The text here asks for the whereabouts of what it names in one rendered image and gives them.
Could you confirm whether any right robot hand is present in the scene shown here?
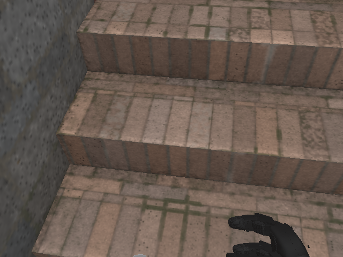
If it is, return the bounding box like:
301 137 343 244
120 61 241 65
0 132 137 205
226 213 310 257

